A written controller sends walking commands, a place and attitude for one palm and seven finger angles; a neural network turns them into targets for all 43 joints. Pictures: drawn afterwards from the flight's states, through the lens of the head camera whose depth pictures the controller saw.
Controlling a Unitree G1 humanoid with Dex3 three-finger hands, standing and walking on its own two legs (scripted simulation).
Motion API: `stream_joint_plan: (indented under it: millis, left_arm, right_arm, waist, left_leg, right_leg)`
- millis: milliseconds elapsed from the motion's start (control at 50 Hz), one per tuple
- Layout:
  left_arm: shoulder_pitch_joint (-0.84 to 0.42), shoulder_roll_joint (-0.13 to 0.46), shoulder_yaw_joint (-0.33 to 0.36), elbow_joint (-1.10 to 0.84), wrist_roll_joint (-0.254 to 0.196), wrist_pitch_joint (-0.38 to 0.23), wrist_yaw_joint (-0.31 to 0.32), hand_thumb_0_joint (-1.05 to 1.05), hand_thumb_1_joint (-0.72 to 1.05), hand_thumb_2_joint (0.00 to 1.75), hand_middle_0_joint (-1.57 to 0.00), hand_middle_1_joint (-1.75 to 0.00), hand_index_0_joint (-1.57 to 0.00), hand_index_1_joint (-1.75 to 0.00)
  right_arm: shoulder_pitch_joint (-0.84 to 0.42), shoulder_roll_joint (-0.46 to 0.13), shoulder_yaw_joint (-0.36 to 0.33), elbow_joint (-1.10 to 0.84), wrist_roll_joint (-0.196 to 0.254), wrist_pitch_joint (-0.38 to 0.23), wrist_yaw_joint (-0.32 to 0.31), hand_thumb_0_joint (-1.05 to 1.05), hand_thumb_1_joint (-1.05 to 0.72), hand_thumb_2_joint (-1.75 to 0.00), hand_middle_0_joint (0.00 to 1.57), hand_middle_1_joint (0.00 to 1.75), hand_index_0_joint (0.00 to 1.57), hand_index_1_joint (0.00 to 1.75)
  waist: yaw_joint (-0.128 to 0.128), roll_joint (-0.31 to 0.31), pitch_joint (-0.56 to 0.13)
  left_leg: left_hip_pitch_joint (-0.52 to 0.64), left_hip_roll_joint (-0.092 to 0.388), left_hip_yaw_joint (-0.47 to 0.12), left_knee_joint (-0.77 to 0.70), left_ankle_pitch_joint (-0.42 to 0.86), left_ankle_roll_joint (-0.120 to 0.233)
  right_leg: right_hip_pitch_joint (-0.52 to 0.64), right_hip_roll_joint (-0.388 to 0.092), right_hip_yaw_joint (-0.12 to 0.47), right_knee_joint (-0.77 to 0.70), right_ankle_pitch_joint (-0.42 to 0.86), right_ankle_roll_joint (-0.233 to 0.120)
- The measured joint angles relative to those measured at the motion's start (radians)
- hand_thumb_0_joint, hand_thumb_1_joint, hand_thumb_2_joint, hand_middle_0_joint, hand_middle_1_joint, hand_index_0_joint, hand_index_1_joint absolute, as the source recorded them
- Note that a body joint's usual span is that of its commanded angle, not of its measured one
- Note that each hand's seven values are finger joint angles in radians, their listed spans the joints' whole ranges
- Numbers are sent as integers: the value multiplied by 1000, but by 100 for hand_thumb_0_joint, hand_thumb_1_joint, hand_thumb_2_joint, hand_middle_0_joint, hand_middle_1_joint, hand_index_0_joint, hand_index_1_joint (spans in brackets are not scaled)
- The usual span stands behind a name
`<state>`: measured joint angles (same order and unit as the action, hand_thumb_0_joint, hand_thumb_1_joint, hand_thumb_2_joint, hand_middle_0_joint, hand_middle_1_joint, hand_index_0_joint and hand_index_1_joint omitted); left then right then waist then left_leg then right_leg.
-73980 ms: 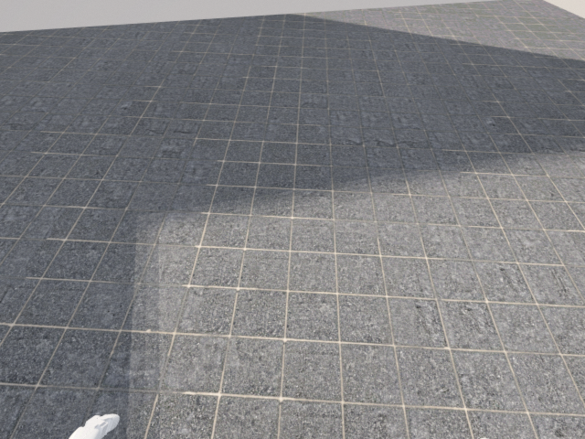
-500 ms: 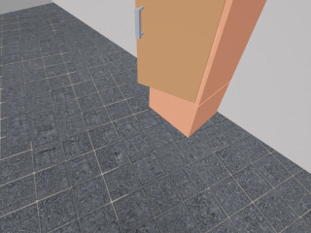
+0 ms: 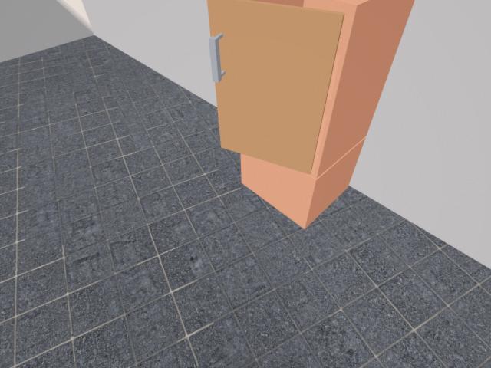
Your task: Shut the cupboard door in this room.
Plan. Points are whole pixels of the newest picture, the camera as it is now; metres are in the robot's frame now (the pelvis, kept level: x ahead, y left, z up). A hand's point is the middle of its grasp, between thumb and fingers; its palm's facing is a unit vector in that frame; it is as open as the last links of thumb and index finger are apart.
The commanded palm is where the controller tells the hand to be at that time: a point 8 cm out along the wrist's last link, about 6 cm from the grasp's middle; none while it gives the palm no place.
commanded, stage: let the arm hang, fingers relaxed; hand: left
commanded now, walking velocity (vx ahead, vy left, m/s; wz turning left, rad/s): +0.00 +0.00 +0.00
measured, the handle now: (218, 57) +1.02 +0.13 +0.04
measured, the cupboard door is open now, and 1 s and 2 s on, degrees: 20 20 20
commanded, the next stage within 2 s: look to check the result in 0.28 s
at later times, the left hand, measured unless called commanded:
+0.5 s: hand out of the picture +0.01 +0.18 -0.17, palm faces +0.00 -0.98 -0.22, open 7.4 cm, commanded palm none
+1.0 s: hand out of the picture +0.05 +0.19 -0.17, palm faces -0.01 -0.97 -0.25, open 7.4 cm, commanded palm none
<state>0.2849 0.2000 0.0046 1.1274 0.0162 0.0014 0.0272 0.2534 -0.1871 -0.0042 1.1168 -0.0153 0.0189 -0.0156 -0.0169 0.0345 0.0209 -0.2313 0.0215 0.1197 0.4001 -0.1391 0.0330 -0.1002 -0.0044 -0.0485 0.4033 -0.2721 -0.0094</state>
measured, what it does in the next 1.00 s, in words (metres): stands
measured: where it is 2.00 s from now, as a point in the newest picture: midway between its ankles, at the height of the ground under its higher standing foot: outside the picture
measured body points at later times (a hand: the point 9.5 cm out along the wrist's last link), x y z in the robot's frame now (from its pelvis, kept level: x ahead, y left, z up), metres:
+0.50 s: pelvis +0.02 +0.00 +0.00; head +0.03 +0.00 +0.45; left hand +0.01 +0.23 -0.16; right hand +0.02 -0.24 -0.16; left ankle +0.05 +0.10 -0.74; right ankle -0.03 -0.11 -0.74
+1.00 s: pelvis +0.03 -0.01 +0.00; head +0.04 -0.01 +0.45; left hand +0.05 +0.25 -0.15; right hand +0.07 -0.26 -0.15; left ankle +0.05 +0.10 -0.74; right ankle -0.03 -0.11 -0.74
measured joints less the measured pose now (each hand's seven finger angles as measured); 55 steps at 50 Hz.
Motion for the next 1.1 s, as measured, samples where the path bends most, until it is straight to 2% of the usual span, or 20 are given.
stream_joint_plan:
  millis: [220, 520, 840, 1020, 1100]
  left_arm:
    - [-31, -41, -6, -5, 1, -9, 1, 1, 91, 90, -20, -30, -20, -29]
    - [-7, -17, 2, 21, -1, -10, 0, 1, 91, 90, -20, -30, -20, -29]
    - [-41, 10, 3, 16, 1, -14, -2, 1, 91, 90, -20, -30, -20, -29]
    - [-64, 19, 3, 7, 0, -15, -4, 1, 90, 90, -20, -30, -20, -29]
    - [-72, 13, 11, -14, -1, -3, 4, 1, 90, 90, -20, -30, -20, -29]
  right_arm:
    - [-7, 7, -1, 11, -1, -9, -5, 0, -91, -90, 20, 30, 20, 30]
    - [-13, -5, -4, 21, 1, -10, -10, 0, -91, -90, 20, 30, 20, 30]
    - [-59, -37, -3, 12, 2, -14, -8, 0, -91, -90, 20, 30, 20, 30]
    - [-69, -49, -3, 10, 1, -14, -6, 0, -91, -90, 20, 30, 20, 30]
    - [-58, -43, -6, -4, 0, -4, -6, 0, -91, -90, 20, 29, 20, 30]
  waist:
    - [-3, -32, -2]
    - [2, -30, 25]
    - [5, -26, 14]
    - [0, -33, 13]
    - [-8, -34, 20]
  left_leg:
    - [14, 0, 1, -16, -2, -4]
    - [24, 0, -4, -20, -14, -7]
    - [50, -4, -2, -37, -19, -10]
    - [53, -3, -6, -41, -21, -14]
    - [23, -11, -27, 0, -35, -15]
  right_leg:
    - [16, 1, 1, -22, 1, -1]
    - [40, 3, -3, -53, 2, -2]
    - [66, 0, 0, -73, -2, -2]
    - [74, 3, -4, -82, -2, -5]
    - [50, -5, -27, -33, -30, -4]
